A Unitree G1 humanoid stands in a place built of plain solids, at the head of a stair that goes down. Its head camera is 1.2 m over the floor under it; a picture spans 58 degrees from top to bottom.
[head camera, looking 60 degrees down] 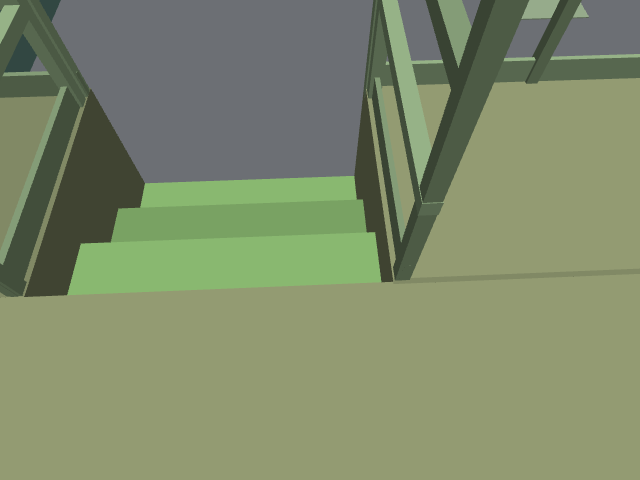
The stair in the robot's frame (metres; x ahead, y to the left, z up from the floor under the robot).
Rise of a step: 0.21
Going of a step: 0.30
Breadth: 1.12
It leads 3 degrees to the left of straight ahead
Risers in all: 4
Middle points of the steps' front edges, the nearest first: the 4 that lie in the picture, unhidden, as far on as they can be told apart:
0.52 0.33 0.00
0.82 0.34 -0.21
1.12 0.36 -0.41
1.42 0.37 -0.62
